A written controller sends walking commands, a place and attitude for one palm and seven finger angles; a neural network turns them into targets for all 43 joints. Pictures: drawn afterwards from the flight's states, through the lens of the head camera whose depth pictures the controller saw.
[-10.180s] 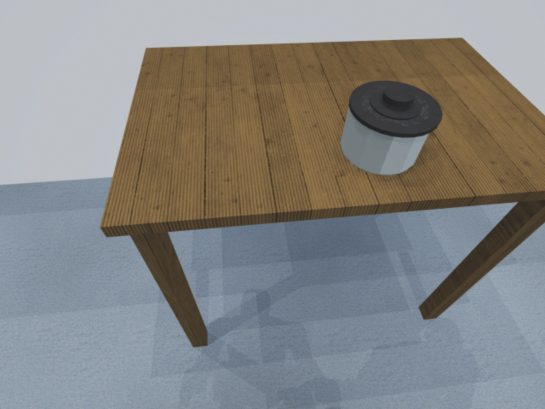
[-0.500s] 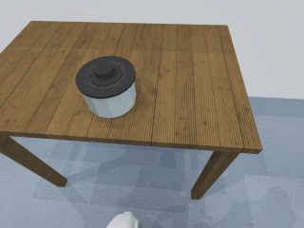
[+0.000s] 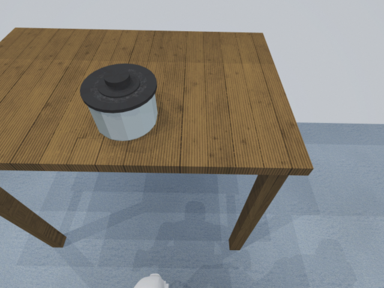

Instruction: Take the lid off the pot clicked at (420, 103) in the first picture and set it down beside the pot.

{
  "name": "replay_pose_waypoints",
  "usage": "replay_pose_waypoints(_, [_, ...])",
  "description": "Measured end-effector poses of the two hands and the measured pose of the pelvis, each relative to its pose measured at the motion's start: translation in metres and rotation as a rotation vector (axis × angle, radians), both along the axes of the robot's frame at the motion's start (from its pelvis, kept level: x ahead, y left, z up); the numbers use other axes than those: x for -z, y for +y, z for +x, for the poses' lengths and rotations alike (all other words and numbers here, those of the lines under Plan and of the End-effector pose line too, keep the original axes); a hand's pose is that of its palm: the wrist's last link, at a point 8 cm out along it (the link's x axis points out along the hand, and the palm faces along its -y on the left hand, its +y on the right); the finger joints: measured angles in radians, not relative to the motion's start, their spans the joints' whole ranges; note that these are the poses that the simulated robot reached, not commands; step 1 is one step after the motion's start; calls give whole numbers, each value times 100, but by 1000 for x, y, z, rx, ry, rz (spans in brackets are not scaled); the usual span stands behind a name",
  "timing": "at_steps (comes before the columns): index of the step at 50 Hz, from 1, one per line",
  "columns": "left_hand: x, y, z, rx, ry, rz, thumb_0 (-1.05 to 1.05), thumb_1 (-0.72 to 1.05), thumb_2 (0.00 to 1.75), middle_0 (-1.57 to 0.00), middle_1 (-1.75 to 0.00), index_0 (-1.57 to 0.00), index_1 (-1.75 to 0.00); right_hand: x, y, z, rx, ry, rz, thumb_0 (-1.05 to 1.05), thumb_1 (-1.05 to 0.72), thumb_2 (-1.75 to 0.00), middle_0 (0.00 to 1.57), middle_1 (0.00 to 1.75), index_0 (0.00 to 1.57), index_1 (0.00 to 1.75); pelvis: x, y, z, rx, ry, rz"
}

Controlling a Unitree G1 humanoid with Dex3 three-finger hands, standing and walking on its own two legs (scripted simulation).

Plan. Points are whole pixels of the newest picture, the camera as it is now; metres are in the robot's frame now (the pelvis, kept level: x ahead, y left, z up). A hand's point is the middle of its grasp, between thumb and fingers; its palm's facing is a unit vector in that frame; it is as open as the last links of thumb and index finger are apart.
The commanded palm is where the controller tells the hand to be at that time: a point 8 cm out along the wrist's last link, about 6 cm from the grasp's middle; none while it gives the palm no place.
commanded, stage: come to a stop and stand still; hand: left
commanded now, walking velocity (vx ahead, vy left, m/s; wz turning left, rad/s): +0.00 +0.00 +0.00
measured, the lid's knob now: (117, 77) +0.50 +0.19 +0.17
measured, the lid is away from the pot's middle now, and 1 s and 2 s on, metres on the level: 0.00 0.00 0.00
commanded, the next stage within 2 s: look again from close up in 0.40 s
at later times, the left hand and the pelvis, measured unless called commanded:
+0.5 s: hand out of the picture +0.01 +0.17 -0.15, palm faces +0.07 -0.98 -0.21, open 7.4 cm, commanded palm none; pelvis +0.00 -0.02 +0.01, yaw +2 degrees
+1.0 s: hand out of the picture +0.04 +0.17 -0.16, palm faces +0.09 -0.98 -0.19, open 7.4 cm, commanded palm none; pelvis +0.04 -0.02 +0.02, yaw +3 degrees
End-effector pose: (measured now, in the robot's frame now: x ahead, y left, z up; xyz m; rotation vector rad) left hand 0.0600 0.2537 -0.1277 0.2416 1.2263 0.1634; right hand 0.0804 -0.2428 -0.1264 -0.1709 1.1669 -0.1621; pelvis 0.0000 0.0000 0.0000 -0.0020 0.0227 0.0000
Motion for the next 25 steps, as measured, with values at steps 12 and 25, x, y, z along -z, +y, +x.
replay_pose_waypoints(12, [2,-37,-14,-40,-61,-60,1,92,90,-20,-30,-20,-29,15,-5,-91,43,187,36,1,-91,-90,19,30,20,30,1,-15,-7,-41,-46,2])
replay_pose_waypoints(25, [-4,-38,-58,-102,81,-67,1,91,90,-20,-30,-20,-29,1,7,-68,14,159,52,1,-91,-90,20,30,20,30,-15,-17,2,-40,-36,-5])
